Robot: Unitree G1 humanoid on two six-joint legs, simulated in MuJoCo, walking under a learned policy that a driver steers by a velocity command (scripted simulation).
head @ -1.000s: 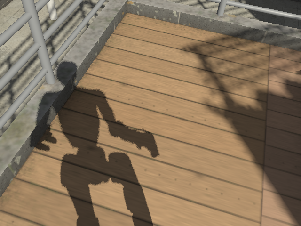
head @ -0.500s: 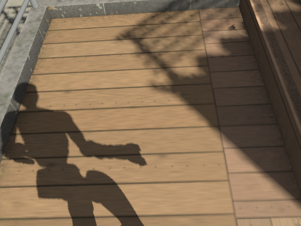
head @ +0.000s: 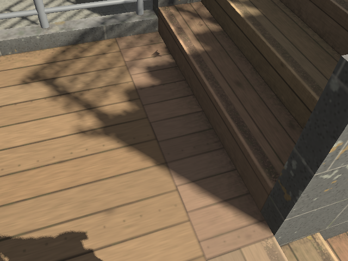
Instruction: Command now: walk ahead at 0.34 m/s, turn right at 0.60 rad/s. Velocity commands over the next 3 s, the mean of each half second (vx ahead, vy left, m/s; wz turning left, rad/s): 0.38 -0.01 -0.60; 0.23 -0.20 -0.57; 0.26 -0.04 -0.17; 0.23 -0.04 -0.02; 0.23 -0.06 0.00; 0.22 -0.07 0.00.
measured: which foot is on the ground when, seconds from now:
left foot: down 0.00-0.22, up 0.24-0.62, down 0.64-1.00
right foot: up 0.00-0.20, down 0.22-0.64, up 0.66-1.00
